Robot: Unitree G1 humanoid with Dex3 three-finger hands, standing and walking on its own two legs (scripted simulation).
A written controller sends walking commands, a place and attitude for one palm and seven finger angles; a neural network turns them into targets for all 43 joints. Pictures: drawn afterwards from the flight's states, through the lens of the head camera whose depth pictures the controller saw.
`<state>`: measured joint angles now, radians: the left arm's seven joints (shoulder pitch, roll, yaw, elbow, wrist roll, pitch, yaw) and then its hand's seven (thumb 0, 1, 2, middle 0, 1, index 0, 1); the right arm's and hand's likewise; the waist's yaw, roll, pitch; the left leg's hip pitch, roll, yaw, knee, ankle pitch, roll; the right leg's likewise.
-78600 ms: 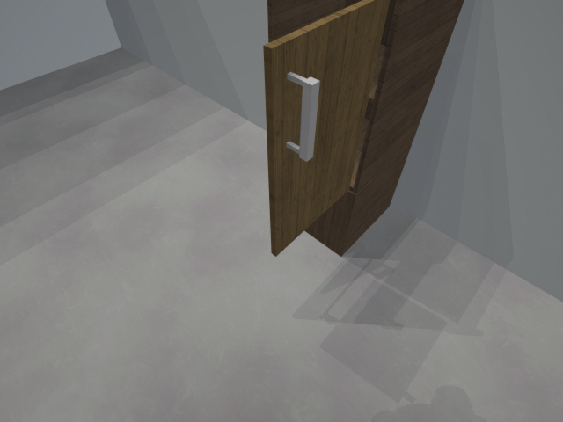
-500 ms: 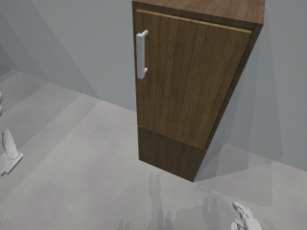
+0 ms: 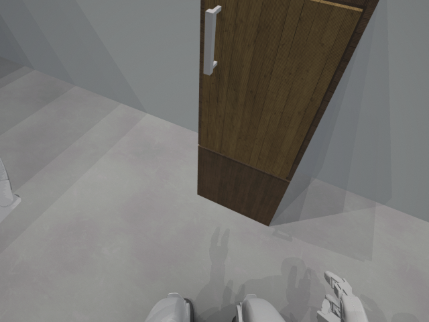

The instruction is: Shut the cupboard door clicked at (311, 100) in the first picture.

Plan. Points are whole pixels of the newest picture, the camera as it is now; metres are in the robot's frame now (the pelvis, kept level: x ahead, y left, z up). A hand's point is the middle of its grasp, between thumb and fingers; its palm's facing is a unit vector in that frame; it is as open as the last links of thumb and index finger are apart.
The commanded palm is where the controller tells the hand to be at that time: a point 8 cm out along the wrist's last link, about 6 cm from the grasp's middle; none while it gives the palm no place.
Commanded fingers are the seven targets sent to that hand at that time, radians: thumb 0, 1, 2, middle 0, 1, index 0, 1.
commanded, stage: stop stepping back and stand still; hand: left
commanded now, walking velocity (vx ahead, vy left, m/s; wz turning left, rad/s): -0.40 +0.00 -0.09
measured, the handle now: (212, 41) +0.77 +0.02 +0.14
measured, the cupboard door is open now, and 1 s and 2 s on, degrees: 0 0 0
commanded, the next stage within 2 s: let the arm hang, fingers relaxed in 0.84 s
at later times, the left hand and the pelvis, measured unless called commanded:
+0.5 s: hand out of the picture +0.12 +0.28 +0.21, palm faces +0.42 -0.82 -0.39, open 7.4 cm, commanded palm +0.05 +0.32 +0.21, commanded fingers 0.00 0.90 0.90 -0.20 -0.30 -0.20 -0.30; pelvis -0.11 +0.03 +0.03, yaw -3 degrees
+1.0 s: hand out of the picture +0.13 +0.28 +0.14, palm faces +0.26 -0.85 -0.45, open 7.4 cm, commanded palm none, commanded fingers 0.00 0.90 0.90 -0.20 -0.30 -0.20 -0.30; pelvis -0.11 +0.05 +0.02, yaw -5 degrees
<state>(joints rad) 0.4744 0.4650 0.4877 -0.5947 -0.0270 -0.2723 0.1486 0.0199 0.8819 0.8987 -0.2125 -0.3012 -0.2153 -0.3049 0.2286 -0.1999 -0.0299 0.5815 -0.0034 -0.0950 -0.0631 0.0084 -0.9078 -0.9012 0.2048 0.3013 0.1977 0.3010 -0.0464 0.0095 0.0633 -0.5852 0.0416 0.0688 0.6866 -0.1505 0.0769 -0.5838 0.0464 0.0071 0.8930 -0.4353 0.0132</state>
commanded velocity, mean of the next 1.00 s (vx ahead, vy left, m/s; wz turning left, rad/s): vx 0.10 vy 0.00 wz -0.01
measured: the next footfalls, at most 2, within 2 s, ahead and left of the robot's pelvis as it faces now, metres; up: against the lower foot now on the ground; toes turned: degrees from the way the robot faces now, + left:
right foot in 0.16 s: -0.08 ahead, -0.08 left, +0.00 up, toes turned -5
left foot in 0.42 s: -0.05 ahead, +0.14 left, +0.00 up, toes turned -4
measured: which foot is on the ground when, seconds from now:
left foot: down 0.00-0.16, up 0.18-0.40, down 0.42-1.00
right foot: up 0.00-0.14, down 0.16-1.00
